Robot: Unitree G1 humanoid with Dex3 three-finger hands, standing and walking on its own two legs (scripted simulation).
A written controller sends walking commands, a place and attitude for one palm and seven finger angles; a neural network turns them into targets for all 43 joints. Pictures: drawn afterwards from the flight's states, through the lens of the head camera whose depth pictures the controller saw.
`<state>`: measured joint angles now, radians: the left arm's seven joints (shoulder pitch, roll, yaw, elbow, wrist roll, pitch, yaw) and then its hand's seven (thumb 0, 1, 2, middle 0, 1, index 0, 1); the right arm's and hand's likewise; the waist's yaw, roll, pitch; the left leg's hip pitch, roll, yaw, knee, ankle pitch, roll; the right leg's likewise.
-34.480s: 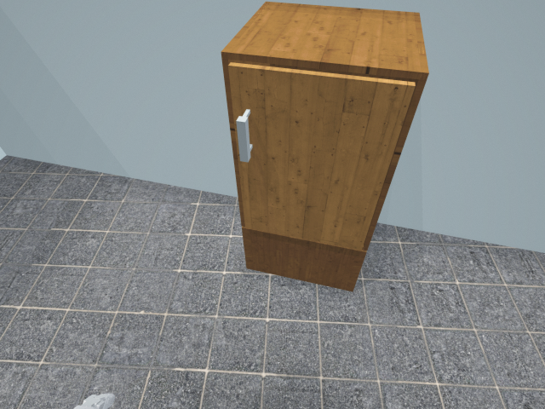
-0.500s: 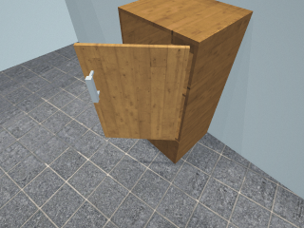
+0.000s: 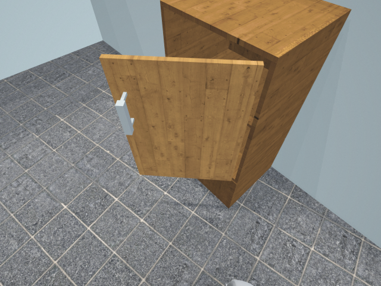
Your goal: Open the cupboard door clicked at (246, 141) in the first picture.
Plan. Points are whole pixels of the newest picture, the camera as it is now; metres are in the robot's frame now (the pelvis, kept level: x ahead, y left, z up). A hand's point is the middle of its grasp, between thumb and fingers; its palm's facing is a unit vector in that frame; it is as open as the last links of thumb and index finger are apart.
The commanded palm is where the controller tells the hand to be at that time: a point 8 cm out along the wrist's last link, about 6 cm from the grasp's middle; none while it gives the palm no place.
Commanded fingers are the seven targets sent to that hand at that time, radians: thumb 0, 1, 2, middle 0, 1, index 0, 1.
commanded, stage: shuffle to correct the standing spot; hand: left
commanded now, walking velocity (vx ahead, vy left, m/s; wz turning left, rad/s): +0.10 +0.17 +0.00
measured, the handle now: (126, 113) +0.57 +0.23 -0.03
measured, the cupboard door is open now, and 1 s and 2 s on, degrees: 43 43 43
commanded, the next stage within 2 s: come to a stop and stand still in 0.34 s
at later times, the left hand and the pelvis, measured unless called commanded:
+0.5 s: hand out of the picture +0.07 +0.24 -0.17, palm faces +0.10 -0.96 -0.25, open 7.3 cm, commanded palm none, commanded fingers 0.00 0.90 0.90 -0.20 -0.30 -0.20 -0.30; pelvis +0.05 +0.04 +0.00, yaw +1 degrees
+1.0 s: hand out of the picture +0.07 +0.24 -0.17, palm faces +0.01 -0.98 -0.21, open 7.3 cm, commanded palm none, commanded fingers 0.00 0.90 0.90 -0.20 -0.30 -0.20 -0.30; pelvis +0.02 +0.06 +0.00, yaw +0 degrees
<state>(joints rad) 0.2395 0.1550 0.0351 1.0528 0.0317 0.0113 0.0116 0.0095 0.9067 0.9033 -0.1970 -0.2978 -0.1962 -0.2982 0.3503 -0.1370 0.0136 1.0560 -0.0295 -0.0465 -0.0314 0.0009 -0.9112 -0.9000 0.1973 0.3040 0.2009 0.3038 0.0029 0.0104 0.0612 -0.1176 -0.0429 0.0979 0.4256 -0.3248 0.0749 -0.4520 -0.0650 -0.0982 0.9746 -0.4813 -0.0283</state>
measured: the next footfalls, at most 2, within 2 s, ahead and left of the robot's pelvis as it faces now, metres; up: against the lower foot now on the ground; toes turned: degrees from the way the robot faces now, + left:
right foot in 0.12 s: +0.10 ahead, -0.10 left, +0.00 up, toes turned -8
left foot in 0.54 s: +0.14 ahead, +0.18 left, +0.00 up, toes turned +6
